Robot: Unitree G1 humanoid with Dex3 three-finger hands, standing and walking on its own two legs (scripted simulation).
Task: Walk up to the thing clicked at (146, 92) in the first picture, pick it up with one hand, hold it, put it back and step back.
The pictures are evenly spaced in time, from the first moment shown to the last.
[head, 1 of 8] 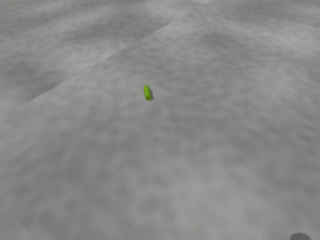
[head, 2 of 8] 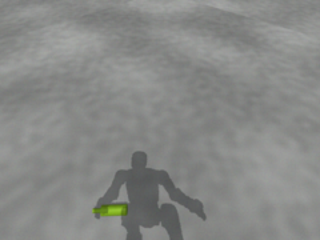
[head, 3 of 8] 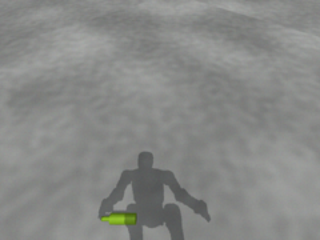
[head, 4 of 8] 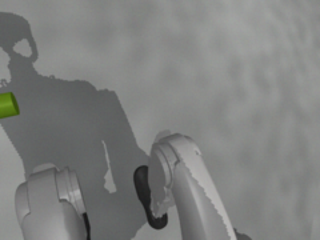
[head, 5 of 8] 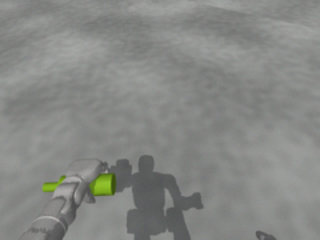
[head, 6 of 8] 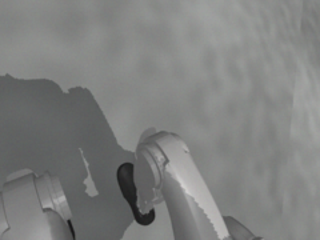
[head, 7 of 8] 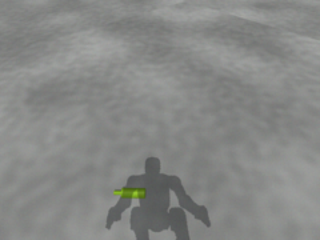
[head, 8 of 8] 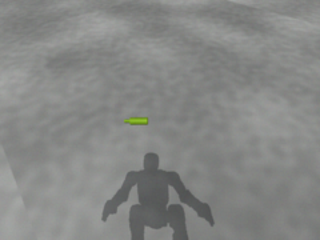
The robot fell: no
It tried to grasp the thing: yes
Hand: left
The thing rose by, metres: 0.70
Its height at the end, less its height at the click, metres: +0.00
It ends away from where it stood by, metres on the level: 0.13
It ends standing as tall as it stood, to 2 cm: yes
